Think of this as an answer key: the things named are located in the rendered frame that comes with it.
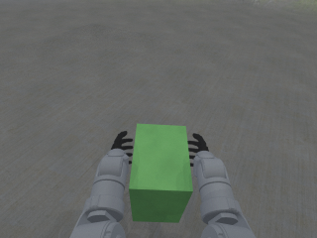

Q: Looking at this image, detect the robot right forearm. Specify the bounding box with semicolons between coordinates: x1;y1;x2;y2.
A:
193;151;254;234

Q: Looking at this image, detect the robot left upper arm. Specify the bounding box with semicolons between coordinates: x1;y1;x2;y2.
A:
69;220;126;238

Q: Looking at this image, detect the robot right hand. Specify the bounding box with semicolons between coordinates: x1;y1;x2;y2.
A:
187;133;209;167

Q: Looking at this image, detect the robot left forearm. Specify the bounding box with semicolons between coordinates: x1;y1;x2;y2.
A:
72;148;129;232

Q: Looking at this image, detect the robot right upper arm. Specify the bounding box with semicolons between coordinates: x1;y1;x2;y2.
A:
201;222;256;238

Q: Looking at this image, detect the robot left hand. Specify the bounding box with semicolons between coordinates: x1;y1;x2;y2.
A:
111;131;134;164

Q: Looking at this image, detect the carton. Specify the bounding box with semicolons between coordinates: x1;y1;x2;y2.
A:
129;123;193;223

